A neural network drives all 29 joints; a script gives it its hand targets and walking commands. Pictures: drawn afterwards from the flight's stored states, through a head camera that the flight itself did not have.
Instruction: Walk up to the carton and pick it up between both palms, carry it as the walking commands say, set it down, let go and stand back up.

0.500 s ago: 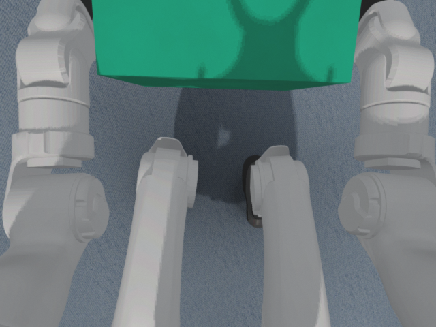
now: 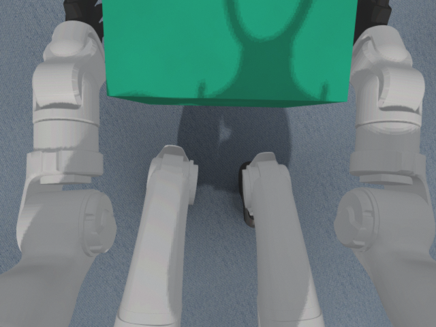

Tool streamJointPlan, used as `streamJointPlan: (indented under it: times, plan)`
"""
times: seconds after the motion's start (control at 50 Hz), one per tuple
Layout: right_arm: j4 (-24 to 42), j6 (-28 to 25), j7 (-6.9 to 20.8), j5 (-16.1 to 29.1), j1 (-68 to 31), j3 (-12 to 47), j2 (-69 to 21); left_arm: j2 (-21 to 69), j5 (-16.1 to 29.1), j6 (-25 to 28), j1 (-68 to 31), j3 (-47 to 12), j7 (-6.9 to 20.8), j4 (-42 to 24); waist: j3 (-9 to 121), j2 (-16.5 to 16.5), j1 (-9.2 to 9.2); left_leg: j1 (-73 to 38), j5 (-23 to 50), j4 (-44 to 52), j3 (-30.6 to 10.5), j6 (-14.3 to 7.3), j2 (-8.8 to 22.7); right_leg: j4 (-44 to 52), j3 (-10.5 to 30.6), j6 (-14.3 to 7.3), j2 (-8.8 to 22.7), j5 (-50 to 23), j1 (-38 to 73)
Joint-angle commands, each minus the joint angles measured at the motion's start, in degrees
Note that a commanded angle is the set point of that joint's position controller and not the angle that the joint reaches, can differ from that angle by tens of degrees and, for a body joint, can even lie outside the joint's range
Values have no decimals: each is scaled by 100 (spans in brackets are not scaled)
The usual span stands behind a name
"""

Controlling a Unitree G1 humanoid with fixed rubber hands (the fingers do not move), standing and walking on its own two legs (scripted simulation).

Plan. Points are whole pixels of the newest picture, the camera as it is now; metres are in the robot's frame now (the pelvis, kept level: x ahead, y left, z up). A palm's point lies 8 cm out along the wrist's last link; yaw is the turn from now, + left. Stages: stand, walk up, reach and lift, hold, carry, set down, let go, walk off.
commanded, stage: reach and lift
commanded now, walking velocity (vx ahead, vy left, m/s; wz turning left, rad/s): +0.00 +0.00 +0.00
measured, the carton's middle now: (224, 53) +0.50 +0.01 -0.15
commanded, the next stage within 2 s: none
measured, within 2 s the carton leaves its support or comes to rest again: neither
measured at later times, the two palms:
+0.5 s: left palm (55, 20) +0.48 +0.20 -0.02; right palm (406, 24) +0.50 -0.17 +0.00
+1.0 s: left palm (8, 8) +0.46 +0.20 +0.06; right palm out of the picture +0.48 -0.18 +0.07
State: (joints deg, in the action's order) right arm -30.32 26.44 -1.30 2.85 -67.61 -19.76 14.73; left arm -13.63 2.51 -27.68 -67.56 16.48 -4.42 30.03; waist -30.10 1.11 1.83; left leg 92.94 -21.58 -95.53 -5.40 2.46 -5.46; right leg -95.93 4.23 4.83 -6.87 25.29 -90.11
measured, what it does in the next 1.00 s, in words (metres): rises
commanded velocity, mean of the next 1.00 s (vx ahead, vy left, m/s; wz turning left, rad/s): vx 0.00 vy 0.00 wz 0.00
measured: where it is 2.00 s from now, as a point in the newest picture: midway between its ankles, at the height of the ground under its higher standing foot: (212, 202)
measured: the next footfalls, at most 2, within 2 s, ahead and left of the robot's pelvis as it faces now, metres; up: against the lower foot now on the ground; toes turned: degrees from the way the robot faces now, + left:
none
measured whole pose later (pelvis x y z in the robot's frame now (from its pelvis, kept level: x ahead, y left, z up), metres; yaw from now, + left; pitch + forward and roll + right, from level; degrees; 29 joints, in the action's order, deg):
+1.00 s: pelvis +0.01 +0.00 +0.12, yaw +1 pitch +8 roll -1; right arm -26.8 25.1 0.6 -0.4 -52.5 -19.2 9.6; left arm -7.8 -0.6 -27.2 -51.4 17.2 -3.1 24.7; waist -29.9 1.5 1.5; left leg 60.1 -17.1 -69.3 -6.0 1.8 -4.8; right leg -69.9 6.8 3.5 -6.1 20.1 -58.0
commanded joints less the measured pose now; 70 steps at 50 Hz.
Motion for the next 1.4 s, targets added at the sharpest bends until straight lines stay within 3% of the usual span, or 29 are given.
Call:
streamJointPlan:
  times: [0.0, 0.08, 0.12, 0.18, 0.28, 0.36, 0.38, 0.42, 0.48, 0.52, 0.58, 0.64, 0.68, 0.7, 0.74, 0.76, 0.92, 0.94, 0.96, 1.0, 1.04, 1.06, 1.14, 1.16, 1.18, 1.26, 1.28, 1.32, 1.38]
  plan:
    - [1425, -282, 1436, 932, -4423, 3636, -5817, 5860, 1206, 371, -4705, -3749, 1495, -1813, 14300, -246, -113, -5079, 629, 1249, 764, -71, -226, 1169, -784, -486, -259, -562, 2957]
    - [1943, -329, 1449, 1111, -4903, 3921, -6073, 5758, 1122, 383, -4643, -3575, 1506, -1963, 14714, 130, 93, -5292, 409, 1405, 736, -203, -216, 1384, -787, -396, -245, -288, 3498]
    - [1646, -282, 1400, 911, -4246, 3787, -6050, 5827, 1210, 428, -4668, -3753, 1531, -2199, 14686, 78, -144, -5343, 858, 1421, 787, -144, -222, 1461, -722, -468, -250, -771, 3658]
    - [1859, -330, 1404, 1092, -4419, 3898, -6023, 5722, 1136, 387, -4438, -3756, 1490, -2017, 14559, -133, 121, -5714, 565, 1699, 698, -158, -166, 1630, -665, -446, -227, -492, 3642]
    - [1111, -279, 1453, 811, -3915, 3605, -6075, 6045, 1254, 375, -4456, -3931, 1576, -1907, 13891, -221, -308, -5473, 115, 1908, 654, -105, -169, 1868, -625, -528, -220, -205, 3607]
    - [1822, -350, 1488, 982, -4050, 4020, -6217, 6177, 1199, 441, -4075, -3876, 1591, -2014, 14339, -16, -51, -6029, 634, 2072, 724, -167, -245, 2039, -631, -488, -231, -552, 4244]
    - [1468, -323, 1490, 821, -3781, 3779, -6154, 6173, 1174, 418, -4263, -4066, 1594, -2171, 14194, -334, -225, -5799, 554, 2097, 717, -109, -231, 1995, -618, -534, -262, -629, 4148]
    - [1339, -284, 1509, 778, -3454, 3768, -6191, 6272, 1260, 408, -4108, -4107, 1590, -2062, 14081, -148, -467, -6143, 445, 2273, 582, -137, -147, 2193, -617, -581, -249, -563, 4094]
    - [1795, -404, 1555, 895, -3780, 4061, -6240, 6489, 1112, 455, -3615, -3984, 1592, -1949, 13999, -56, -107, -6337, 836, 2369, 595, -166, -198, 2236, -614, -540, -239, -756, 4234]
    - [1777, -431, 1535, 929, -3771, 4095, -6146, 6310, 1064, 480, -3946, -3925, 1537, -2074, 13943, -253, -83, -6277, 595, 2445, 667, -196, -161, 2370, -568, -536, -225, -551, 4280]
    - [1879, -355, 1581, 819, -3449, 4057, -6349, 6516, 1200, 401, -3525, -4199, 1580, -2143, 14184, 68, -259, -6711, 651, 2613, 466, -128, -201, 2554, -576, -551, -258, -660, 4605]
    - [1481, -459, 1656, 883, -3425, 4030, -6251, 6412, 1105, 459, -3687, -4037, 1575, -2058, 13437, -256, -119, -6530, 286, 2807, 406, -199, -118, 2679, -472, -591, -175, -357, 4208]
    - [1833, -400, 1667, 874, -3475, 4066, -6491, 6141, 1020, 457, -3816, -4049, 1610, -2499, 14023, -140, -10, -6813, 554, 2838, 612, -209, -239, 2841, -517, -569, -207, -589, 4849]
    - [1612, -340, 1658, 827, -3262, 4121, -6513, 6346, 958, 412, -3415, -3882, 1619, -1896, 13427, 85, 21, -6557, 405, 2917, 616, -292, -179, 2964, -466, -569, -183, -375, 4816]
    - [1816, -425, 1639, 801, -3385, 4097, -6313, 6496, 1047, 418, -3421, -4089, 1652, -2078, 13562, -162, -165, -6952, 487, 3118, 516, -222, -162, 3028, -470, -561, -152, -595, 5037]
    - [1800, -450, 1649, 778, -3415, 4030, -6330, 6425, 984, 403, -3363, -3977, 1655, -2006, 13482, -263, -45, -6786, 426, 3101, 518, -257, -158, 3030, -434, -595, -154, -520, 5013]
    - [1618, -379, 1702, 645, -2986, 4124, -6723, 6369, 930, 471, -3321, -4070, 1787, -2227, 13183, 264, -170, -7057, 440, 3507, 519, -313, -124, 3558, -386, -527, -116, -507, 5428]
    - [1818, -407, 1722, 703, -3018, 4140, -6603, 6447, 888, 416, -3130, -4018, 1803, -2182, 13280, -128, -84, -7268, 535, 3608, 521, -255, -145, 3617, -378, -577, -119, -655, 5642]
    - [1677, -383, 1747, 642, -2779, 4073, -6607, 6556, 955, 411, -3128, -4293, 1780, -2193, 13194, -73, -289, -7794, 473, 3717, 379, -172, -88, 3699, -438, -583, -170, -561, 5223]
    - [1429, -419, 1805, 673, -2933, 4052, -6618, 6515, 721, 387, -2887, -4009, 1795, -1784, 12198, -330, 14, -7379, 298, 3882, 410, -247, -104, 3769, -364, -635, -83, -386, 5162]
    - [1616, -392, 1877, 629, -2703, 4070, -6858, 6431, 875, 496, -3163, -4182, 1855, -2573, 12923, 34, -251, -7620, 527, 3895, 544, -257, -175, 4056, -396, -598, -128, -649, 5795]
    - [1762, -413, 1853, 596, -2775, 4133, -6681, 6583, 806, 425, -2788, -4055, 1885, -2101, 12662, 106, -219, -7592, 439, 4033, 438, -300, -115, 4093, -353, -591, -108, -522, 5837]
    - [1650, -391, 1915, 523, -2064, 4013, -6889, 6724, 724, 433, -2486, -4231, 1933, -2401, 12304, -402, -272, -8062, 880, 4345, 466, -260, -101, 4378, -294, -683, -97, -985, 6139]
    - [1622, -410, 1895, 467, -2212, 4094, -6884, 6710, 714, 432, -2400, -4135, 1961, -1902, 11894, 19, -250, -7745, 612, 4357, 434, -320, -130, 4431, -294, -637, -95, -695, 5934]
    - [1525, -433, 1937, 391, -2320, 3992, -6812, 6712, 666, 422, -2537, -4100, 1980, -2025, 11779, -172, -286, -7868, 386, 4481, 339, -297, -74, 4487, -306, -689, -60, -555, 5936]
    - [1726, -429, 2027, 528, -2296, 4203, -6742, 6898, 671, 404, -2120, -4222, 1958, -2058, 11829, -115, -119, -8316, 993, 4693, 343, -271, -122, 4685, -360, -664, -96, -966, 6152]
    - [1820, -381, 2026, 505, -1742, 4285, -6913, 6669, 690, 479, -1993, -4328, 1920, -2704, 12241, -59, -19, -8852, 1469, 4830, 372, -322, -104, 4771, -318, -679, -114, -1419, 6625]
    - [1847, -391, 2011, 396, -1581, 4117, -6935, 6782, 692, 384, -1862, -4405, 1983, -2440, 11890, -84, -363, -8692, 1227, 4966, 423, -244, -120, 4971, -376, -640, -134, -1417, 6861]
    - [1889, -376, 2006, 428, -1445, 4248, -6938, 6821, 553, 377, -1299, -4233, 1985, -2373, 11755, -146, -70, -8792, 1753, 5128, 351, -272, -134, 5079, -284, -628, -119, -1755, 7025]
